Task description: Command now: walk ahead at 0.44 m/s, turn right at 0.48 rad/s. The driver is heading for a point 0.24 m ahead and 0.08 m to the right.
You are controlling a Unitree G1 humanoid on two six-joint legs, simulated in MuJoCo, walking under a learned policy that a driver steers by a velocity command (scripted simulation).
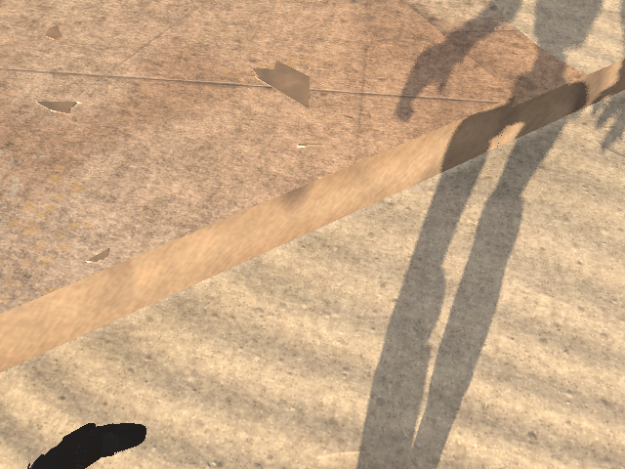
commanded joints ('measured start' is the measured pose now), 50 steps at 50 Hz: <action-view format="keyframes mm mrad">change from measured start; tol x16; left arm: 1 273 162 55 -2 18 -5 22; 5 101 109 34 -17 34 -26 20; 22 330 41 -12 156 48 3 52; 50 216 65 -6 317 30 52 83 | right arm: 1 -90 -162 -21 -174 47 -82 25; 50 -274 -73 -22 -79 -7 57 -9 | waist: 1 144 -68 -266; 19 47 -65 -137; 23 62 187 -325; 29 53 37 -68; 50 48 13 -62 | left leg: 1 -697 -6 -186 460 61 30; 13 -378 34 -92 -249 525 -64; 19 -300 2 -110 -498 473 10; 22 133 233 -326 -466 1197 214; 29 -192 48 -185 -573 222 63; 35 -38 42 -161 -445 687 94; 50 -57 12 -152 -488 483 71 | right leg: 1 786 -366 707 -367 -160 -230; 4 383 -266 386 -366 457 -177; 9 248 -194 184 -368 747 -153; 20 409 -184 251 -146 401 -22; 24 201 -67 160 47 -350 140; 28 322 -96 162 -213 -141 111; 35 294 -101 157 -181 57 101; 50 265 -102 149 -233 -68 95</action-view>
